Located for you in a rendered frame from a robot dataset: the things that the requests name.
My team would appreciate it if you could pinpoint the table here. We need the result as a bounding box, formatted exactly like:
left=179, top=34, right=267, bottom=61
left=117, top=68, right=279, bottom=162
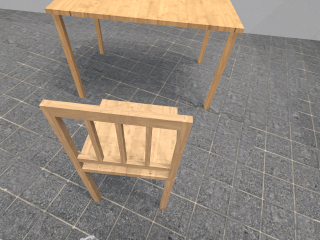
left=45, top=0, right=245, bottom=109

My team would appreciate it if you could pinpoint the chair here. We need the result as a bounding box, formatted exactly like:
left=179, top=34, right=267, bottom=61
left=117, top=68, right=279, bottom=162
left=39, top=99, right=193, bottom=210

